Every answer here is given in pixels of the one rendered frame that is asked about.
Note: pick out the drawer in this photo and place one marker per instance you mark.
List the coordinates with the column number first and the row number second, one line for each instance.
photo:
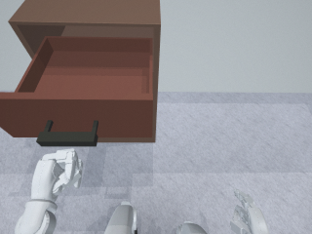
column 76, row 80

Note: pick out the robot thigh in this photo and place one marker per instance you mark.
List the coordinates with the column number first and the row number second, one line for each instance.
column 190, row 228
column 123, row 220

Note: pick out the left robot forearm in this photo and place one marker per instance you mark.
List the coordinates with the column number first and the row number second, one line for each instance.
column 38, row 217

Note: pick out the robot left hand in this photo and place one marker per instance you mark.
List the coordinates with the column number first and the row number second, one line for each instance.
column 63, row 165

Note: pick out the robot right hand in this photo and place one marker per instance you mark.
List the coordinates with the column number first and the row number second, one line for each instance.
column 253, row 219

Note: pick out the handle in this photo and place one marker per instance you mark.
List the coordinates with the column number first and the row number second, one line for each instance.
column 68, row 139

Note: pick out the cabinet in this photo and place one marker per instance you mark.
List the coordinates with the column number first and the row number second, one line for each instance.
column 35, row 19

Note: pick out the left robot thigh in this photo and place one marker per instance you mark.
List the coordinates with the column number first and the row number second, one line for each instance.
column 123, row 220

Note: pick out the right robot thigh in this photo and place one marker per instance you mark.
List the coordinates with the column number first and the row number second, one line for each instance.
column 190, row 228

